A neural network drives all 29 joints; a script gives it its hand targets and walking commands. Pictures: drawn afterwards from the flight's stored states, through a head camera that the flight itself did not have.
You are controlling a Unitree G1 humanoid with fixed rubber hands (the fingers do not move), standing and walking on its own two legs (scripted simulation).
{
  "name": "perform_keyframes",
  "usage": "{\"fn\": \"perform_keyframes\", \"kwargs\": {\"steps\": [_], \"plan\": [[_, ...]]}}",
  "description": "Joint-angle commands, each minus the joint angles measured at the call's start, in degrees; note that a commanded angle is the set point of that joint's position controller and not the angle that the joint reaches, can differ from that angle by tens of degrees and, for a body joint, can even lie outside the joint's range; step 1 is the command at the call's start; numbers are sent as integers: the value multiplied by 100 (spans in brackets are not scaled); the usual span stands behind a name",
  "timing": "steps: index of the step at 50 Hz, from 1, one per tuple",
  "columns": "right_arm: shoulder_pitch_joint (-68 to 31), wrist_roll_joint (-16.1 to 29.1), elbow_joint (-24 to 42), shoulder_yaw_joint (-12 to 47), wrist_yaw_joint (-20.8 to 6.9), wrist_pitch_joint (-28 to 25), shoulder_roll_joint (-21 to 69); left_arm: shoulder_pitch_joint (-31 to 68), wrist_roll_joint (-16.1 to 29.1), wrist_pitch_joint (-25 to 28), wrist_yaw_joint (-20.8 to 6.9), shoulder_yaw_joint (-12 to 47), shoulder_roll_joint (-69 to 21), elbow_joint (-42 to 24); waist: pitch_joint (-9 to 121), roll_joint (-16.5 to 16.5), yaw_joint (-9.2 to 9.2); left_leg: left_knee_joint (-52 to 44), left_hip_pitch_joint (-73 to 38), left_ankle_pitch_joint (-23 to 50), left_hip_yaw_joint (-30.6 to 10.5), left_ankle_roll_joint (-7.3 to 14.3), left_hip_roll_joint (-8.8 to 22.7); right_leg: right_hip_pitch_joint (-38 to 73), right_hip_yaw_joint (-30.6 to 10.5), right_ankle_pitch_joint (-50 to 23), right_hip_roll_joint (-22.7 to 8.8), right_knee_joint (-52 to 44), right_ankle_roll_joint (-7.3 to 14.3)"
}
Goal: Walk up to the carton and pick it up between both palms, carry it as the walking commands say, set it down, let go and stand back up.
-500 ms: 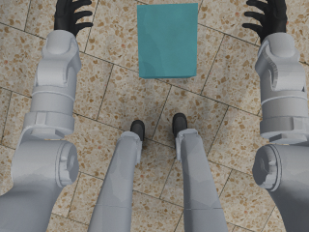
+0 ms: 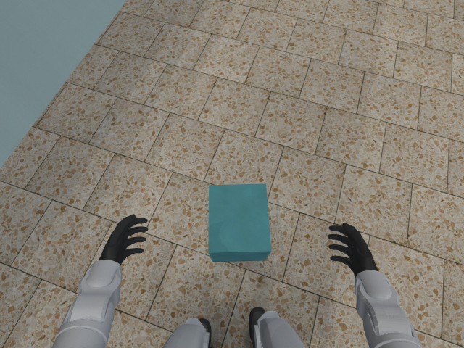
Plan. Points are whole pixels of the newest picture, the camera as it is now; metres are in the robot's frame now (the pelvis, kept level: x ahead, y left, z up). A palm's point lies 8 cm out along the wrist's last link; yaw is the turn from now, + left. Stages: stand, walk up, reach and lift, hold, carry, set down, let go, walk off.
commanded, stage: let go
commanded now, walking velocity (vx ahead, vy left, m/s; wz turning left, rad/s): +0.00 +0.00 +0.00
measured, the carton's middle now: (238, 225) +0.47 -0.02 -0.63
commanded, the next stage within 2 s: stand in 0.72 s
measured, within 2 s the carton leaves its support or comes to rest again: neither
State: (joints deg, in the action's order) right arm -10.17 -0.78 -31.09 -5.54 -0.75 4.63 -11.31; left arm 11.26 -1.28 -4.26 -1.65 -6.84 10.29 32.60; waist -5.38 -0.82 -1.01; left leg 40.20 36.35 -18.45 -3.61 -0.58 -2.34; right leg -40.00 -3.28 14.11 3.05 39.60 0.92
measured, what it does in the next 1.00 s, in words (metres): shifts its weight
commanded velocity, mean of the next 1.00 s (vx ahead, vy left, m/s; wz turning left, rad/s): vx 0.00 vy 0.00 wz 0.00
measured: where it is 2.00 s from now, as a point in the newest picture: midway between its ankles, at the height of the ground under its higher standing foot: outside the picture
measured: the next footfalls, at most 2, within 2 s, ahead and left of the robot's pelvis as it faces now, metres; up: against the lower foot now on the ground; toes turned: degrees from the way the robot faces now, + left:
none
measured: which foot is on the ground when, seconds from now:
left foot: down 0.00-1.00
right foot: down 0.00-1.00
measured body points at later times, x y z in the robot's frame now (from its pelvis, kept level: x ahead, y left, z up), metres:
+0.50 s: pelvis +0.05 +0.01 +0.03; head +0.08 +0.00 +0.47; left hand +0.21 +0.24 -0.05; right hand +0.22 -0.22 -0.06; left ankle +0.01 +0.13 -0.71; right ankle +0.05 -0.10 -0.71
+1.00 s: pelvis +0.08 +0.02 +0.02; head +0.00 +0.02 +0.46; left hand +0.15 +0.28 -0.09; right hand +0.19 -0.22 -0.09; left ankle +0.01 +0.13 -0.71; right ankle +0.05 -0.10 -0.71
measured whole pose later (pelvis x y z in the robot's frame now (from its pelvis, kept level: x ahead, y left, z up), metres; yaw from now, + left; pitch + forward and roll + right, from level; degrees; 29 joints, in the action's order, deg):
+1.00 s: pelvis +0.08 +0.02 +0.02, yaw +3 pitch +4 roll +0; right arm 23.0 -2.2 -43.4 -1.7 0.2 -4.7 -11.3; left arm -22.2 -2.2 4.3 0.2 -3.0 12.2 45.0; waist 17.1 -0.4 0.5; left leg 32.2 13.0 -22.7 -6.8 2.0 -4.1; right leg -15.9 -0.6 20.6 0.7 32.6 0.0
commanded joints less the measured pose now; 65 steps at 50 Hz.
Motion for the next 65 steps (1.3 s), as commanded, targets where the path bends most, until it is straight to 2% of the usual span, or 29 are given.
{"fn": "perform_keyframes", "kwargs": {"steps": [1, 2, 4, 11, 14, 15, 16, 20, 21, 22, 23, 30, 31, 33, 34, 35, 36, 37, 38, 41, 44, 47, 49, 53, 56, 59, 61, 62, 65], "plan": [[744, -121, 680, -125, -25, -258, -549, -907, -140, 291, -64, -43, 410, -746, 2594, 217, 158, -1007, -1178, 676, 253, -6, 86, 2944, 201, -807, -204, -864, -235], [582, -34, 856, -357, -92, -294, -398, -529, -177, 323, -72, -102, 799, -1022, 2538, -306, 19, -1014, -1201, 688, 298, -37, 17, 2813, 233, -876, -195, -946, -206], [1050, 14, 720, -10, -123, -308, -540, -1329, -105, 329, -73, -5, 548, -712, 1733, 190, 181, -1314, -1356, 562, 269, 18, 42, 2978, 180, -697, -170, -1155, -176], [2131, 32, 1200, -105, -208, -455, -446, -1829, -117, 487, -85, 239, 725, -1400, 1622, -284, 60, -1649, -2039, 1726, 168, -100, 53, 3971, 153, -2049, -124, -1421, -223], [2013, 93, 1512, 36, -241, -318, -563, -1957, 102, 322, -195, 297, 621, -1284, 871, 166, 12, -1930, -2026, 853, 263, -27, 76, 3997, 244, -1259, -64, -1632, -182], [2069, 35, 1361, -4, -213, -282, -527, -2001, 19, 343, -216, 247, 754, -1558, 748, -182, 121, -2031, -1941, 921, 165, -3, 114, 4136, 254, -1264, -72, -1633, -197], [1981, 45, 1568, 107, -269, -301, -554, -1732, 55, 328, -202, 203, 726, -1550, 1210, 204, 46, -1857, -1937, 1311, 269, -81, 9, 4284, 142, -1821, -114, -1550, -162], [1988, 75, 1502, -70, -327, -176, -810, -2150, 199, 117, -226, 318, 617, -1321, 710, 12, 204, -1893, -2165, 1257, 114, -127, 68, 4276, 268, -1267, -77, -1600, -115], [2094, -24, 1509, -99, -302, -72, -631, -1889, 118, 75, -243, 238, 854, -1551, 668, 34, 43, -1956, -2288, 970, 159, -11, 77, 4153, 276, -1177, -44, -1605, -195], [2152, -36, 1312, -35, -316, -17, -750, -1972, 36, 20, -246, 322, 668, -1345, 591, -374, 88, -1963, -1970, 1074, 144, -76, 116, 4338, 266, -1285, -60, -1557, -122], [2238, 23, 1340, 38, -317, 49, -746, -2267, 144, -35, -264, 162, 718, -1071, 590, 253, 61, -1884, -1995, 1200, 120, -22, 68, 4363, 319, -1614, -71, -1571, -123], [2154, -102, 1436, 6, -290, 145, -699, -2272, -87, -27, -151, 273, 661, -1306, 1057, 21, 153, -1654, -2256, 2006, 93, -65, 81, 4679, 259, -2384, -14, -1365, -244], [2147, -7, 1363, 236, -253, 75, -640, -1980, -138, -10, -120, 318, 639, -1311, 942, -468, 81, -1655, -2078, 2155, 222, -127, 10, 4756, 80, -2625, -98, -1374, -181], [2273, -94, 1346, 177, -218, 146, -749, -2337, 25, -20, -106, 247, 821, -1369, 740, 149, 115, -1671, -2255, 2215, 58, -66, 48, 4332, 250, -2321, 46, -1362, -180], [2162, -67, 1220, 216, -193, 190, -652, -2279, 23, -19, -82, 319, 698, -1193, 892, -81, 57, -1559, -2312, 2458, 43, -131, 77, 4478, 157, -2210, 1, -1320, -157], [2335, -164, 1254, 123, -161, 273, -715, -2454, -42, -60, -47, 296, 805, -1206, 810, 191, -63, -1569, -2494, 2476, 26, -115, 90, 4234, 209, -2251, 66, -1331, -221], [3252, -114, 479, -113, -70, -272, -681, -2579, 167, 284, 63, 209, 884, -472, 2549, 354, 25, -1488, -2742, 1632, -206, -29, 403, 4318, 347, -1556, -705, -1332, -49], [2755, -202, 265, 86, 28, -661, -1031, -2543, -205, 619, 161, 218, 866, -366, 2241, 61, 99, -1264, -2745, 1580, -419, 74, 569, 3840, -169, -1508, -917, -1189, -46], [2590, -264, 230, 205, 101, -888, -732, -2754, -243, 792, 240, 238, 853, -155, 1959, 36, 244, -1208, -2699, 2198, -727, 105, 743, 3294, -126, -1544, -894, -1098, -68], [2392, -135, -94, 262, 117, -1117, -616, -2414, -193, 1026, 213, 278, 759, 181, 1768, -163, 102, -1310, -1952, 1914, -827, 240, 602, 3165, -335, -1315, -898, -980, -20], [2674, -123, -411, 317, 63, -1102, -433, -3041, -56, 1034, 190, 245, 789, 524, 1178, -454, 284, -1386, -1721, 1802, -1037, 309, 661, 2489, -481, -620, -892, -1175, 41], [3083, -91, -636, 210, 132, -1127, -673, -2825, -116, 1037, 234, 228, 822, 641, 1117, 41, 75, -1389, -1396, 1920, -1020, 376, 660, 2718, -406, -1121, -936, -1011, 67], [3051, -147, -717, 187, 131, -1090, -613, -3302, -92, 1001, 212, 238, 824, 920, 871, 379, 200, -1279, -1689, 1752, -1020, 448, 573, 2189, -399, -891, -852, -1247, -8], [3378, -147, -921, 215, 143, -973, -683, -3407, -66, 918, 256, 155, 959, 1059, 148, -260, 120, -1541, -1036, 898, -1006, 389, 537, 2021, -465, -91, -888, -1375, 64], [3936, -58, -1310, 287, 200, -1040, -569, -3710, -55, 990, 278, 149, 824, 1299, 928, 49, 205, -1368, -1356, 2183, -1153, 458, 625, 2654, -256, -813, -891, -1085, 47], [3717, -52, -1260, 264, 280, -1052, -578, -3878, -13, 892, 368, 174, 805, 1489, 958, -172, 236, -1401, -1473, 2202, -984, 449, 518, 2549, -213, -497, -793, -1109, 18], [3948, -57, -1409, 244, 260, -998, -731, -3612, -59, 875, 347, 208, 880, 1398, 633, 232, 46, -1407, -1231, 1630, -1109, 512, 514, 2503, -280, -491, -888, -1177, 60], [3932, -97, -1451, 280, 242, -966, -593, -3771, -44, 876, 350, 174, 872, 1464, 608, -244, 115, -1330, -1316, 1722, -990, 501, 514, 2366, -266, -454, -898, -1241, 77], [4181, -107, -1536, 370, 258, -959, -526, -4145, -50, 792, 351, 234, 579, 1783, 628, 129, 103, -1336, -1555, 1831, -1098, 546, 589, 2247, -195, -336, -809, -1179, 52]]}}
